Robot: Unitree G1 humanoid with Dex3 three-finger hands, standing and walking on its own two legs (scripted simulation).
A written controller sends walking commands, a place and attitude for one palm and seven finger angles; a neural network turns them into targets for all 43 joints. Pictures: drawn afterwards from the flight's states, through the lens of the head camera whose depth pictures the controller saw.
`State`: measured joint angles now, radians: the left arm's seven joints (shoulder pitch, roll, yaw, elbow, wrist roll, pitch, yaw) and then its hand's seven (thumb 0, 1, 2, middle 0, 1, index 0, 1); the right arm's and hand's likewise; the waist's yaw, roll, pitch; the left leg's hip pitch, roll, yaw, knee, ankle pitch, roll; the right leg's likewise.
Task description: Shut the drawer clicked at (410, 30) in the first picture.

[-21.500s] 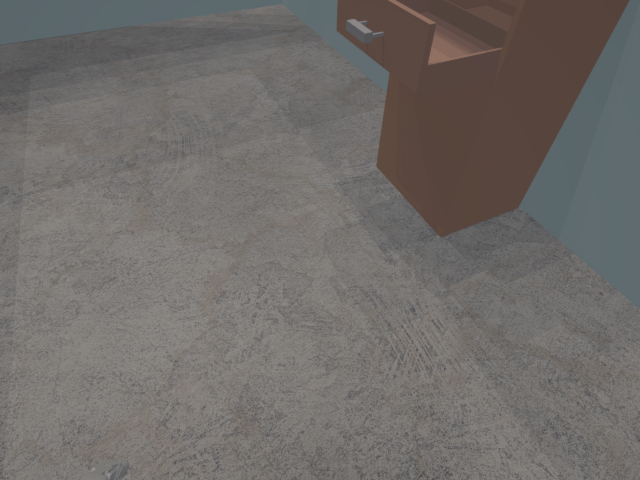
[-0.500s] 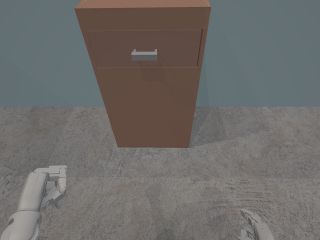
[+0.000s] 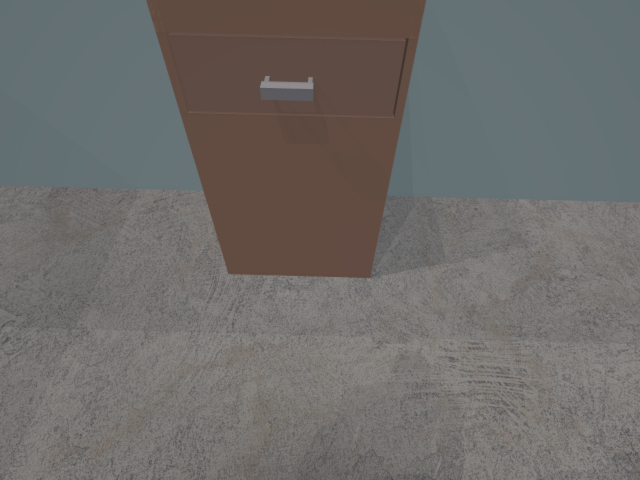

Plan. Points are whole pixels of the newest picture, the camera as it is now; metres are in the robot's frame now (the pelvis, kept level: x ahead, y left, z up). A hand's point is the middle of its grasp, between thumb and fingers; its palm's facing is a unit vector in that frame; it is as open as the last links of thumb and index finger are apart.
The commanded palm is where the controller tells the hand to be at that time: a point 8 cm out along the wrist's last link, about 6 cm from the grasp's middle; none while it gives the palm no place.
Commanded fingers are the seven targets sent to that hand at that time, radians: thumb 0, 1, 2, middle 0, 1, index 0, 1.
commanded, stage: let the arm hang, fingers relaxed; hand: left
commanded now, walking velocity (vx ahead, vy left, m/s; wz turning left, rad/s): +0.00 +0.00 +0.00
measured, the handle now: (288, 85) +0.88 +0.13 +0.03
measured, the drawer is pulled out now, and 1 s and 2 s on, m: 0.00 0.00 0.00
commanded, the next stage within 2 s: look to check the result in 0.50 s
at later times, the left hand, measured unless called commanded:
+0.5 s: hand out of the picture -0.01 +0.12 -0.18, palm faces +0.06 -0.99 -0.13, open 7.3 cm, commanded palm none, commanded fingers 0.00 0.90 0.90 -0.20 -0.30 -0.20 -0.30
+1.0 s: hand out of the picture -0.01 +0.11 -0.18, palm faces +0.07 -0.99 -0.15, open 7.3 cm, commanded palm none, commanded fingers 0.00 0.90 0.90 -0.20 -0.30 -0.20 -0.30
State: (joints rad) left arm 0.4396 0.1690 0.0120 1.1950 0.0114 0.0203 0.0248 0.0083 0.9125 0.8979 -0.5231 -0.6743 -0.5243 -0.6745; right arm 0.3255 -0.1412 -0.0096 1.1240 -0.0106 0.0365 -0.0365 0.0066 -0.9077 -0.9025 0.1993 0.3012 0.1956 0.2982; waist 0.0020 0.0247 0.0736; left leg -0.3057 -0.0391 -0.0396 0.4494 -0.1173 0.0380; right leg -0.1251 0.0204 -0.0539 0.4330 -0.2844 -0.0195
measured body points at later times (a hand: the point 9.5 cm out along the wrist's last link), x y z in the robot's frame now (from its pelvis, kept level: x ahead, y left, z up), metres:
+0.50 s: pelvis +0.01 -0.02 +0.00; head +0.02 -0.02 +0.45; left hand -0.01 +0.17 -0.17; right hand -0.02 -0.21 -0.17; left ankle +0.08 +0.09 -0.74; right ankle -0.03 -0.11 -0.74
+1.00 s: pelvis +0.03 -0.03 +0.00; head +0.04 -0.03 +0.45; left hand -0.01 +0.17 -0.16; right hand +0.01 -0.23 -0.17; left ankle +0.08 +0.09 -0.74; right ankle -0.03 -0.11 -0.74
